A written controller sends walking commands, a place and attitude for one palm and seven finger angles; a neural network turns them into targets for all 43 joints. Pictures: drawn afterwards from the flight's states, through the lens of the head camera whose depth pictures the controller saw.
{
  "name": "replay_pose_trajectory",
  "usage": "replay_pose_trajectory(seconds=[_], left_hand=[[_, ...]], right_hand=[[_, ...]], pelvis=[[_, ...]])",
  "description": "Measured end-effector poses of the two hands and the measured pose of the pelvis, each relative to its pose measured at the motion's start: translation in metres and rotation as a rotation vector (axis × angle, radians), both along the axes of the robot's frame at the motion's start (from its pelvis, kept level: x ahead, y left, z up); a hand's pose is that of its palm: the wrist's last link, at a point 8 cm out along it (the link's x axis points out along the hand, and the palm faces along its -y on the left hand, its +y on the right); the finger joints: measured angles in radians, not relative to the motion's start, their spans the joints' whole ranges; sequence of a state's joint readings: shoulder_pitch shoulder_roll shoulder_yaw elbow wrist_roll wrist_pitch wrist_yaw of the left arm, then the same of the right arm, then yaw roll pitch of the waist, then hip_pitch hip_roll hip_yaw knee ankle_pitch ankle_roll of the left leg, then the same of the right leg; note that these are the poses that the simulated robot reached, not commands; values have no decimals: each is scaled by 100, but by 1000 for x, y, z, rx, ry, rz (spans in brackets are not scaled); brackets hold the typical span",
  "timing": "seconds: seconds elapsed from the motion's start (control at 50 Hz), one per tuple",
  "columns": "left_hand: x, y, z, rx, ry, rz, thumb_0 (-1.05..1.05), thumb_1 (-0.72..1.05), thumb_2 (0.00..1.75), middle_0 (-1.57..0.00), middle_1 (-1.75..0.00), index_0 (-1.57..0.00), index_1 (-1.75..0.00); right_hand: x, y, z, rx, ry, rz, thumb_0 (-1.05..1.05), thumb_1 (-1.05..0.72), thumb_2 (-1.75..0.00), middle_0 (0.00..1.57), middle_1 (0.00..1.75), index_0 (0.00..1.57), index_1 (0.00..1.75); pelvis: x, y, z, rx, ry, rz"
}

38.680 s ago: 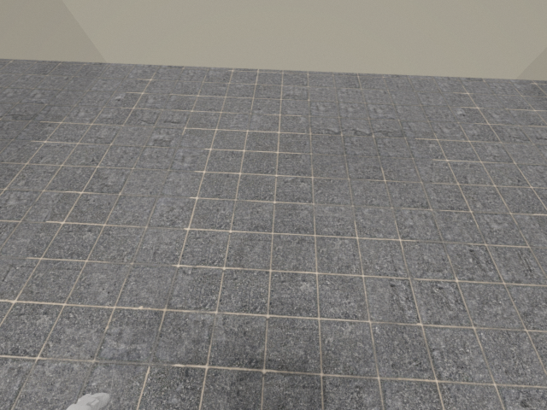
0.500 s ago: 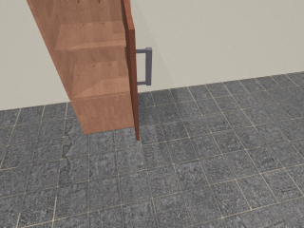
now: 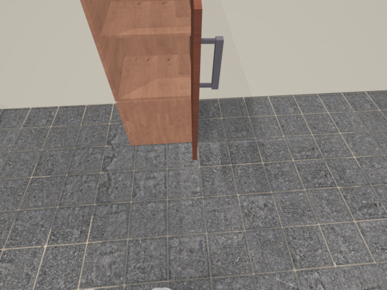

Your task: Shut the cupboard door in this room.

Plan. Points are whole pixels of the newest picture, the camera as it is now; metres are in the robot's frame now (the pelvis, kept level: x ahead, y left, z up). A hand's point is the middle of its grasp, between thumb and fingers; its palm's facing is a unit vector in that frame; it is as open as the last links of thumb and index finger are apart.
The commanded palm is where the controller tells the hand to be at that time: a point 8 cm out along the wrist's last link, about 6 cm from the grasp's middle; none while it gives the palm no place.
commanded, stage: turn or walk to find it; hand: left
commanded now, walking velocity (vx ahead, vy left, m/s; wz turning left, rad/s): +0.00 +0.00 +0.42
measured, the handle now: (209, 65) +0.67 -0.01 +0.08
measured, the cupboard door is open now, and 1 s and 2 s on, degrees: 87 87 87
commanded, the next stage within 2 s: stand and wait in 0.34 s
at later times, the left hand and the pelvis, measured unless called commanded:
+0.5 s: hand out of the picture -0.07 +0.15 -0.15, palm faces +0.30 -0.91 -0.27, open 7.3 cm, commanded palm none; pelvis +0.00 -0.03 +0.01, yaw +15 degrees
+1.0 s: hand out of the picture -0.02 +0.17 -0.16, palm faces +0.38 -0.90 -0.21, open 7.3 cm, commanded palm none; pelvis +0.00 -0.02 +0.00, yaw +21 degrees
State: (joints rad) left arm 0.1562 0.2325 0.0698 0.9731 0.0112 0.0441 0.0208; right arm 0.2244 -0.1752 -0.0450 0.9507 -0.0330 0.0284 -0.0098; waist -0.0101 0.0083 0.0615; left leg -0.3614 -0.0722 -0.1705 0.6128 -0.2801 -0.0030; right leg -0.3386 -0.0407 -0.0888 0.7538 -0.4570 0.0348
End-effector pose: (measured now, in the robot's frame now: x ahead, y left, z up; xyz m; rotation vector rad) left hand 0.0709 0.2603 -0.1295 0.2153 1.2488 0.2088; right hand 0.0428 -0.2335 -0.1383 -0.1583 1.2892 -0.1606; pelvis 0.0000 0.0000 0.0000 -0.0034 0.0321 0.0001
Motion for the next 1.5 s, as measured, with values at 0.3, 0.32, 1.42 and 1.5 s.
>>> replay_pose_trajectory(seconds=[0.3, 0.32, 1.42, 1.5], left_hand=[[-54, -56, 31, 21, -37, 142, 0, 91, 90, -21, -29, -20, -30], [-63, -59, 30, 15, -21, 158, 0, 91, 90, -21, -29, -20, -30], [-128, -12, 14, -1, -24, 465, 1, 91, 90, -20, -29, -20, -30], [-120, -31, 17, 27, -54, 474, 0, 91, 90, -20, -29, -20, -30]], right_hand=[[55, -53, -1, 21, 4, 163, 1, -91, -90, 20, 30, 20, 30], [59, -53, -1, 19, 6, 178, 1, -91, -90, 20, 30, 20, 30], [69, 21, 4, 3, 91, 470, 1, -91, -90, 20, 30, 20, 30], [88, 16, -12, 43, 75, 488, 1, -91, -90, 20, 30, 20, 30]], pelvis=[[-2, -43, 14, 71, -18, 182], [-2, -43, 14, 72, -17, 193], [-9, -17, 11, 16, 1, 507], [0, -31, 4, 37, -5, 524]])
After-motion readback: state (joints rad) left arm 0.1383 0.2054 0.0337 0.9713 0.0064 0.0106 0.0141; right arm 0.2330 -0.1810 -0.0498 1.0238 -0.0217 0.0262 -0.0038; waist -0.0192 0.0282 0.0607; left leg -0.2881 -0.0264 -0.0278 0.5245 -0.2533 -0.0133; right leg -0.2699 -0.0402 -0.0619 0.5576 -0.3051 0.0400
